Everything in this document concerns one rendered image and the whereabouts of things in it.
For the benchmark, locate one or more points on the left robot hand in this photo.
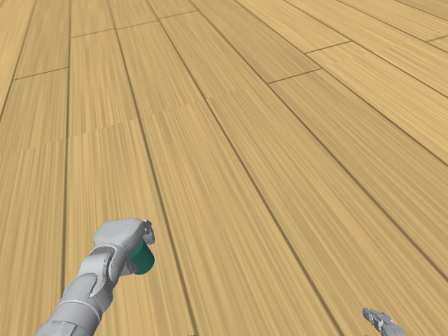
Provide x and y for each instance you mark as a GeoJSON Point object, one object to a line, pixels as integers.
{"type": "Point", "coordinates": [126, 233]}

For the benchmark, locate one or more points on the right robot hand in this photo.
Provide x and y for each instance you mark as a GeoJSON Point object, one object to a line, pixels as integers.
{"type": "Point", "coordinates": [383, 323]}

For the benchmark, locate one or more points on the tin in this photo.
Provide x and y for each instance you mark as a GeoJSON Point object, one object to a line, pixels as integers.
{"type": "Point", "coordinates": [142, 256]}

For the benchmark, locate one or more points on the left robot arm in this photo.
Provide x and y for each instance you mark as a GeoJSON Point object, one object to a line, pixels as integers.
{"type": "Point", "coordinates": [89, 295]}

